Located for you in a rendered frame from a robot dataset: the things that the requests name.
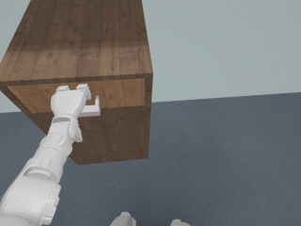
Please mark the cabinet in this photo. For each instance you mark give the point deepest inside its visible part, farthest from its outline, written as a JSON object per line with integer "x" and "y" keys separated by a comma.
{"x": 72, "y": 41}

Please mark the left robot hand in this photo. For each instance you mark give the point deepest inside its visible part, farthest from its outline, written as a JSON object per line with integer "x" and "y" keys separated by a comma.
{"x": 71, "y": 102}

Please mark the robot left thigh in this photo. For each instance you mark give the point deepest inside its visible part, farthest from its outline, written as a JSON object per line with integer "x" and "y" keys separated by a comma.
{"x": 124, "y": 221}

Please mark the handle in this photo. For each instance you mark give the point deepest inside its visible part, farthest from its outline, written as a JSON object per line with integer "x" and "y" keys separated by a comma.
{"x": 91, "y": 110}

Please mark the left robot upper arm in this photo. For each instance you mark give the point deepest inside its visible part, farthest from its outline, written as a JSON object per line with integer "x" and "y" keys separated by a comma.
{"x": 32, "y": 202}

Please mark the robot right shin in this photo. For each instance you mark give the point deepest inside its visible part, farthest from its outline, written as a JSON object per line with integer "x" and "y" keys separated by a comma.
{"x": 175, "y": 220}

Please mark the drawer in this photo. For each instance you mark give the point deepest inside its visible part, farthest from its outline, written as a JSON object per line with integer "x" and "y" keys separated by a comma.
{"x": 112, "y": 93}

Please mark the robot left forearm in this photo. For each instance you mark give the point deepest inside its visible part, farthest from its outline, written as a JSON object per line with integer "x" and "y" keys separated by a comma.
{"x": 50, "y": 157}

